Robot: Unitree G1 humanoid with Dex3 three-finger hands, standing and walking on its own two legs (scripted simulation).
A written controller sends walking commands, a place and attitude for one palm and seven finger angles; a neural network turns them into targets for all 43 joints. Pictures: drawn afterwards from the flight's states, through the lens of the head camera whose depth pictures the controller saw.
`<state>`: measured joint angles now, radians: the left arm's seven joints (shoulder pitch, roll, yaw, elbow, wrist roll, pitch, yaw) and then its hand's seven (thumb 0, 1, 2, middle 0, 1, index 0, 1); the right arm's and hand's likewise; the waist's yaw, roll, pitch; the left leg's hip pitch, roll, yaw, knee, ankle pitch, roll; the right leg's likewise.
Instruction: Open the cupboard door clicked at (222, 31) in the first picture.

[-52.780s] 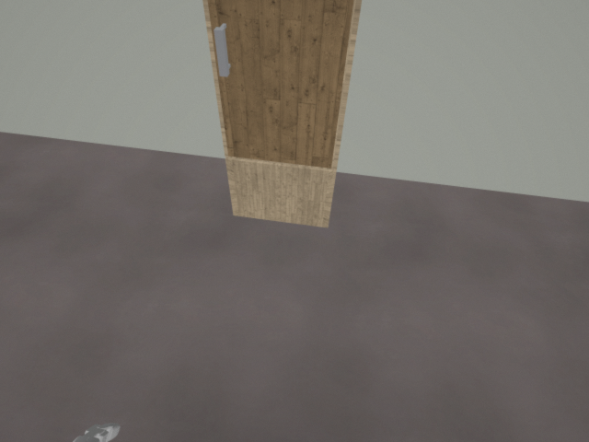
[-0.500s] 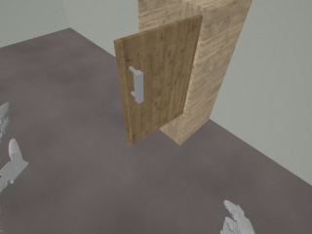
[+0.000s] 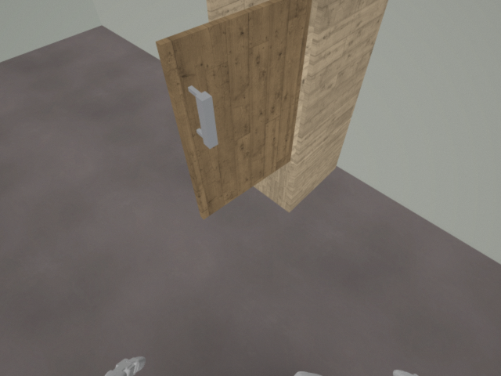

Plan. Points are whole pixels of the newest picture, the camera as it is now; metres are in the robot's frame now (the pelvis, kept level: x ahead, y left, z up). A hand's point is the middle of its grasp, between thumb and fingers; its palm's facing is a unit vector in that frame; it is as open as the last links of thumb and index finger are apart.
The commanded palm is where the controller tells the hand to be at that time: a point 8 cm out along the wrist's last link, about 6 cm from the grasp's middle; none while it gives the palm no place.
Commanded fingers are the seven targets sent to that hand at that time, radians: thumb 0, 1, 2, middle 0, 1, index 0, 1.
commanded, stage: let the arm hang, fingers relaxed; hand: left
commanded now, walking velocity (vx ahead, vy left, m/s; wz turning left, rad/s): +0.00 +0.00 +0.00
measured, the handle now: (202, 117) +0.63 +0.12 +0.03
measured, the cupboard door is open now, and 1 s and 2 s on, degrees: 84 84 84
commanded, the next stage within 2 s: look to check the result in 0.82 s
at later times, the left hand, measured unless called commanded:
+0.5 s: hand out of the picture +0.07 +0.23 -0.14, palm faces +0.03 -0.94 -0.35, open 7.3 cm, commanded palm none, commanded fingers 0.00 0.90 0.90 -0.20 -0.30 -0.20 -0.30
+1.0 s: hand out of the picture +0.10 +0.22 -0.14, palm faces +0.01 -0.96 -0.29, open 7.3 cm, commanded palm none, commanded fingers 0.00 0.90 0.90 -0.20 -0.30 -0.20 -0.30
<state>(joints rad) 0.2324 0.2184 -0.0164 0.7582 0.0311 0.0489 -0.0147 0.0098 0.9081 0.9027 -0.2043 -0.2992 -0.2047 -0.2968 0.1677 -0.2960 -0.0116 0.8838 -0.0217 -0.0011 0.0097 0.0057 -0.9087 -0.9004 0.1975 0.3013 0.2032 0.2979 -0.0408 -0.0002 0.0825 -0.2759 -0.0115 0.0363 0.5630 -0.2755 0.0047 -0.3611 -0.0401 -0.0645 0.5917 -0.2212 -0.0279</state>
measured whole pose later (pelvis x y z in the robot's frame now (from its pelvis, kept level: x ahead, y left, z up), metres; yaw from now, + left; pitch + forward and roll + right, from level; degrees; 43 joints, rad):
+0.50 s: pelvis +0.01 -0.01 +0.01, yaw +1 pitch -2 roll +0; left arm 0.15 0.29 0.04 1.13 0.01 0.00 0.01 0.00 0.91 0.90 -0.20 -0.30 -0.20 -0.30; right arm 0.25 -0.25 -0.01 1.11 -0.02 0.01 0.00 0.00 -0.91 -0.90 0.20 0.30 0.20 0.30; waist -0.01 0.05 0.05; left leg -0.16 0.02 0.01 0.41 -0.22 -0.01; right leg -0.22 -0.01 -0.09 0.39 -0.15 -0.04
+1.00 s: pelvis +0.04 +0.00 +0.02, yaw +1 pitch -1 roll +0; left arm 0.11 0.27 0.02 1.15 0.01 -0.02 0.00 0.00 0.91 0.90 -0.21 -0.30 -0.21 -0.30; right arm 0.14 -0.29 0.00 1.12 -0.02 0.00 -0.01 0.00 -0.91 -0.90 0.20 0.30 0.20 0.30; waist -0.01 0.02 0.06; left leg -0.09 0.01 0.01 0.32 -0.21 -0.01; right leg -0.16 -0.01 -0.09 0.34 -0.15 -0.03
